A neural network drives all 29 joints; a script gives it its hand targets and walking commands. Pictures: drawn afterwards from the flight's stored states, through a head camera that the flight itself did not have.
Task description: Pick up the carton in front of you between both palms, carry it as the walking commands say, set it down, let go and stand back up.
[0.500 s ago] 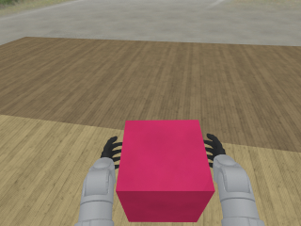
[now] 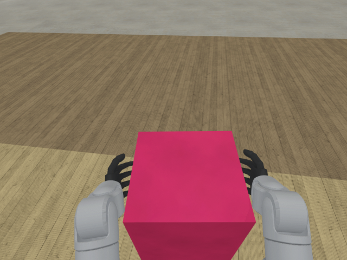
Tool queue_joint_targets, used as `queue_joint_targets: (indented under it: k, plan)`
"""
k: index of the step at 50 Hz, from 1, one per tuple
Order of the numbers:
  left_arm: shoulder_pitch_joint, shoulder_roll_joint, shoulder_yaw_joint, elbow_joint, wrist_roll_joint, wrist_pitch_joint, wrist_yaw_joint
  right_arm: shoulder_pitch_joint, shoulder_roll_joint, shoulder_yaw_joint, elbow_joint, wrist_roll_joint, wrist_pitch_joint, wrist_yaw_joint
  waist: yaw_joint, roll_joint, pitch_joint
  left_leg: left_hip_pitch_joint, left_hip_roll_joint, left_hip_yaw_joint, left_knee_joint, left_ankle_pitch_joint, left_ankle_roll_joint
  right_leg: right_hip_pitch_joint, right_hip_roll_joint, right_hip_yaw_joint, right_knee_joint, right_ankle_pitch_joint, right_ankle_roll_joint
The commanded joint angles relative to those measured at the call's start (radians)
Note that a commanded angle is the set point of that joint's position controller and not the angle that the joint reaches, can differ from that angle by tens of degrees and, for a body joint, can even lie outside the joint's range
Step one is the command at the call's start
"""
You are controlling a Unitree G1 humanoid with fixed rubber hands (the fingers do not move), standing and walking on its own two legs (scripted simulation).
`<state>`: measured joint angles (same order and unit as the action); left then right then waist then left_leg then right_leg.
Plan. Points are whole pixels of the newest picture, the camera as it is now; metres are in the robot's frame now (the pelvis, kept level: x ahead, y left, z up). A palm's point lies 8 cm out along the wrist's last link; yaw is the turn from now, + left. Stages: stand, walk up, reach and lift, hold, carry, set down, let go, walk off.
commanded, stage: carry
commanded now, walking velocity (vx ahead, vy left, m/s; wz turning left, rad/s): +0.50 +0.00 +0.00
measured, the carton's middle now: (185, 199) +0.27 +0.01 +0.01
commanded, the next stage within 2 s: none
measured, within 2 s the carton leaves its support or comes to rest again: neither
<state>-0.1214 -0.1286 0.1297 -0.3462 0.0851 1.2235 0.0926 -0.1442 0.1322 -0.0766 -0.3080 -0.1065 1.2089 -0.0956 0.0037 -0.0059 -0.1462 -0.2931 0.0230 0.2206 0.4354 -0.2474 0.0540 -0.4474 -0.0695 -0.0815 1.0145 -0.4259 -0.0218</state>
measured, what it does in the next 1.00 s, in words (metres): walks ahead: right foot, then left foot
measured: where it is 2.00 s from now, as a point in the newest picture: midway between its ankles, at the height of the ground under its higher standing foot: (191, 128)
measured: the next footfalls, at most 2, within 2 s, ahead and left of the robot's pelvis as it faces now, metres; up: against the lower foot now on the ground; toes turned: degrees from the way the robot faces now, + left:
right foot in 0.26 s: +0.33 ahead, -0.14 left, +0.00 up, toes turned -12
left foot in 0.74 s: +0.67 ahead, +0.07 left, +0.00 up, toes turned +13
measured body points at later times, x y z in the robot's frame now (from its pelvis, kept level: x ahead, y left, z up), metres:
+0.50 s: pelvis +0.31 -0.06 +0.01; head +0.34 -0.07 +0.46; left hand +0.57 +0.11 +0.06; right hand +0.60 -0.19 +0.06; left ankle +0.30 +0.08 -0.67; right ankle +0.30 -0.13 -0.74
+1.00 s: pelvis +0.65 +0.00 +0.01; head +0.67 +0.00 +0.46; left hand +0.94 +0.14 +0.08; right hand +0.92 -0.17 +0.08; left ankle +0.63 +0.06 -0.74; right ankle +0.67 -0.15 -0.67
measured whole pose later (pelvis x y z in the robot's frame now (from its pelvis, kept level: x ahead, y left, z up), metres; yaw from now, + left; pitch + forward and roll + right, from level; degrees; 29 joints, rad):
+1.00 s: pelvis +0.65 +0.00 +0.01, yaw -1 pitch +5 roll -1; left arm -0.15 -0.13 0.10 -0.38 0.10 1.20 0.09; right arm -0.15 0.13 -0.11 -0.38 -0.09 1.19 -0.09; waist -0.03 0.01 -0.04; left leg -0.19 0.03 0.25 0.32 -0.21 0.07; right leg -0.58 -0.10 -0.10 0.94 -0.24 -0.01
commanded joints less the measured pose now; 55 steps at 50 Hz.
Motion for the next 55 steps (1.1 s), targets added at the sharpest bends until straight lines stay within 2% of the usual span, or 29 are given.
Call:
queue_joint_targets:
  k: [1, 4, 6, 10, 12, 13, 14, 15, 16, 17, 18, 19, 21, 23, 28, 33, 35, 36, 37, 38, 39, 40, 41, 42, 43, 45, 47, 51, 55]
  plan:
    - [-0.577, -0.848, -0.732, -0.078, -0.43, 0.01, -0.264, -0.54, 0.868, 0.668, -0.119, 0.408, 0.013, 0.226, -0.023, 0.067, -0.143, 0.336, 0.33, -0.382, -0.3, -0.042, 0.1, -0.287, -0.068, 0.021, -0.056, 0.112, 0.01]
    - [-0.518, -0.852, -0.711, -0.026, -0.389, 0.017, -0.247, -0.513, 0.863, 0.67, -0.076, 0.425, 0.029, 0.239, -0.022, 0.112, -0.127, 0.326, 0.267, -0.235, -0.291, 0.107, 0.08, -0.224, -0.037, -0.036, -0.255, 0.208, 0.032]
    - [-0.492, -0.856, -0.7, -0.003, -0.365, 0.018, -0.239, -0.499, 0.86, 0.67, -0.052, 0.426, 0.034, 0.249, -0.024, 0.134, -0.104, 0.315, 0.239, -0.167, -0.269, 0.199, 0.068, -0.172, -0.009, -0.085, -0.37, 0.257, 0.031]
    - [-0.505, -0.872, -0.702, -0.014, -0.355, 0.012, -0.238, -0.497, 0.869, 0.668, -0.042, 0.417, 0.027, 0.261, -0.026, 0.177, -0.067, 0.286, 0.226, -0.098, -0.211, 0.276, 0.027, -0.014, 0.018, -0.15, -0.504, 0.357, 0.014]
    - [-0.488, -0.88, -0.7, -0.011, -0.355, 0.006, -0.242, -0.501, 0.875, 0.673, -0.052, 0.412, 0.023, 0.263, -0.001, 0.143, -0.117, 0.227, 0.181, -0.008, -0.005, 0.405, -0.011, 0.223, 0.074, -0.223, -0.563, 0.32, -0.002]
    - [-0.479, -0.879, -0.698, -0.005, -0.352, 0.002, -0.245, -0.483, 0.872, 0.675, -0.052, 0.407, 0.022, 0.263, 0.011, 0.093, -0.182, 0.13, 0.146, 0.021, 0.179, 0.392, -0.037, 0.427, 0.056, -0.194, -0.555, 0.269, -0.011]
    - [-0.451, -0.871, -0.693, 0.004, -0.342, 0.0, -0.248, -0.486, 0.861, 0.677, -0.062, 0.405, 0.022, 0.264, 0.031, -0.064, -0.247, -0.045, 0.1, 0.017, 0.445, 0.161, -0.076, 0.595, -0.167, 0.138, -0.664, 0.056, -0.059]
    - [-0.456, -0.874, -0.69, 0.028, -0.338, -0.012, -0.253, -0.496, 0.881, 0.69, -0.078, 0.405, 0.025, 0.265, 0.023, -0.305, -0.286, -0.355, -0.024, -0.044, 0.715, -0.208, -0.104, 0.78, -0.395, 0.567, -0.782, -0.002, -0.193]
    - [-0.458, -0.905, -0.7, 0.009, -0.354, -0.02, -0.255, -0.512, 0.886, 0.695, -0.078, 0.406, 0.016, 0.267, 0.023, -0.25, -0.275, -0.428, 0.029, -0.172, 0.841, -0.227, -0.066, 0.74, -0.401, 0.583, -0.805, 0.127, -0.209]
    - [-0.482, -0.935, -0.711, -0.011, -0.362, -0.03, -0.257, -0.536, 0.912, 0.704, -0.087, 0.411, 0.006, 0.27, 0.024, -0.192, -0.265, -0.438, 0.07, -0.196, 0.872, -0.195, -0.038, 0.691, -0.359, 0.474, -0.778, 0.266, -0.194]
    - [-0.5, -0.962, -0.724, -0.032, -0.37, -0.041, -0.258, -0.542, 0.929, 0.711, -0.096, 0.414, -0.008, 0.27, 0.019, -0.084, -0.261, -0.427, 0.104, -0.21, 0.841, -0.135, -0.024, 0.644, -0.334, 0.381, -0.762, 0.336, -0.166]
    - [-0.52, -0.978, -0.739, -0.051, -0.379, -0.051, -0.26, -0.534, 0.946, 0.719, -0.1, 0.413, -0.02, 0.269, 0.014, -0.038, -0.249, -0.393, 0.127, -0.219, 0.773, -0.079, -0.018, 0.582, -0.311, 0.3, -0.77, 0.381, -0.138]
    - [-0.517, -0.988, -0.76, -0.072, -0.395, -0.064, -0.264, -0.495, 0.974, 0.722, -0.093, 0.403, -0.042, 0.262, 0.014, -0.072, -0.255, -0.339, 0.114, -0.187, 0.664, -0.033, -0.02, 0.541, -0.275, 0.183, -0.794, 0.396, -0.109]
    - [-0.485, -0.976, -0.772, -0.08, -0.405, -0.072, -0.274, -0.432, 0.975, 0.721, -0.081, 0.378, -0.061, 0.251, 0.015, -0.098, -0.236, -0.348, 0.098, -0.151, 0.565, -0.01, -0.027, 0.552, -0.252, 0.118, -0.812, 0.415, -0.111]
    - [-0.435, -0.914, -0.773, -0.097, -0.408, -0.074, -0.289, -0.375, 0.942, 0.714, -0.099, 0.347, -0.07, 0.234, 0.018, -0.116, -0.132, -0.38, 0.066, -0.065, 0.274, 0.117, -0.044, 0.58, -0.193, -0.006, -0.812, 0.552, -0.11]
    - [-0.406, -0.846, -0.743, -0.118, -0.383, -0.04, -0.274, -0.389, 0.876, 0.705, -0.149, 0.374, -0.027, 0.238, 0.019, -0.142, -0.037, -0.278, 0.032, 0.007, 0.099, 0.214, -0.02, 0.569, -0.175, -0.08, -0.791, 0.664, -0.085]
    - [-0.412, -0.821, -0.732, -0.117, -0.372, -0.023, -0.268, -0.395, 0.848, 0.695, -0.147, 0.384, -0.007, 0.243, 0.008, -0.152, -0.055, -0.136, 0.003, 0.036, 0.067, 0.197, -0.007, 0.552, -0.168, -0.125, -0.685, 0.801, -0.061]
    - [-0.422, -0.808, -0.729, -0.117, -0.37, -0.014, -0.265, -0.391, 0.838, 0.687, -0.136, 0.385, 0.0, 0.245, -0.007, -0.13, -0.096, 0.019, -0.041, 0.08, 0.025, 0.175, -0.006, 0.506, -0.137, -0.176, -0.549, 0.846, -0.038]
    - [-0.43, -0.798, -0.727, -0.117, -0.366, -0.006, -0.263, -0.393, 0.825, 0.676, -0.124, 0.386, 0.007, 0.248, -0.02, -0.082, -0.16, 0.229, -0.037, 0.063, 0.031, 0.114, -0.005, 0.39, -0.099, -0.19, -0.378, 0.762, -0.013]
    - [-0.447, -0.785, -0.722, -0.117, -0.365, 0.003, -0.262, -0.393, 0.811, 0.667, -0.117, 0.383, 0.013, 0.251, -0.034, 0.061, -0.223, 0.405, 0.185, -0.259, -0.049, -0.042, 0.036, 0.199, -0.059, -0.173, -0.125, 0.484, 0.018]
    - [-0.466, -0.79, -0.736, -0.131, -0.372, 0.012, -0.259, -0.409, 0.815, 0.665, -0.085, 0.381, 0.009, 0.257, -0.03, 0.322, -0.281, 0.604, 0.417, -0.706, -0.168, -0.098, 0.182, -0.123, 0.083, -0.099, 0.164, 0.019, 0.05]
    - [-0.477, -0.801, -0.732, -0.11, -0.369, 0.012, -0.26, -0.394, 0.843, 0.664, -0.073, 0.398, 0.01, 0.258, -0.029, 0.275, -0.26, 0.567, 0.425, -0.731, -0.209, 0.054, 0.203, -0.208, 0.052, 0.033, 0.301, -0.046, 0.026]
    - [-0.493, -0.834, -0.736, -0.107, -0.374, 0.007, -0.262, -0.413, 0.875, 0.668, -0.084, 0.403, 0.004, 0.259, -0.033, 0.214, -0.252, 0.531, 0.39, -0.611, -0.179, 0.202, 0.191, -0.234, 0.007, 0.068, 0.343, -0.021, -0.001]
    - [-0.503, -0.87, -0.74, -0.102, -0.381, -0.002, -0.264, -0.439, 0.908, 0.676, -0.095, 0.407, -0.002, 0.26, -0.031, 0.097, -0.251, 0.485, 0.368, -0.516, -0.16, 0.284, 0.159, -0.23, -0.031, 0.085, 0.303, 0.032, -0.015]
    - [-0.509, -0.901, -0.743, -0.099, -0.385, -0.011, -0.265, -0.464, 0.933, 0.686, -0.111, 0.412, -0.009, 0.262, -0.024, 0.039, -0.236, 0.422, 0.351, -0.436, -0.174, 0.313, 0.125, -0.206, -0.06, 0.088, 0.227, 0.084, -0.018]
    - [-0.498, -0.935, -0.749, -0.099, -0.38, -0.028, -0.262, -0.482, 0.956, 0.703, -0.137, 0.423, -0.019, 0.264, -0.017, 0.069, -0.238, 0.367, 0.315, -0.331, -0.214, 0.248, 0.09, -0.154, -0.058, 0.057, 0.099, 0.139, -0.013]
    - [-0.468, -0.941, -0.751, -0.094, -0.366, -0.041, -0.252, -0.474, 0.946, 0.709, -0.154, 0.431, -0.023, 0.268, -0.017, 0.092, -0.22, 0.359, 0.297, -0.264, -0.24, 0.226, 0.09, -0.16, -0.047, 0.021, -0.013, 0.164, 0.003]
    - [-0.472, -0.901, -0.757, -0.106, -0.352, -0.042, -0.233, -0.469, 0.884, 0.71, -0.163, 0.434, -0.018, 0.273, -0.02, 0.124, -0.146, 0.39, 0.247, -0.154, -0.244, 0.321, 0.089, -0.211, -0.029, -0.05, -0.251, 0.272, 0.024]
    - [-0.568, -0.813, -0.763, -0.094, -0.367, -0.022, -0.227, -0.525, 0.788, 0.689, -0.122, 0.417, -0.003, 0.26, -0.028, 0.146, -0.068, 0.372, 0.205, -0.077, -0.222, 0.417, 0.072, -0.157, 0.009, -0.116, -0.419, 0.381, 0.007]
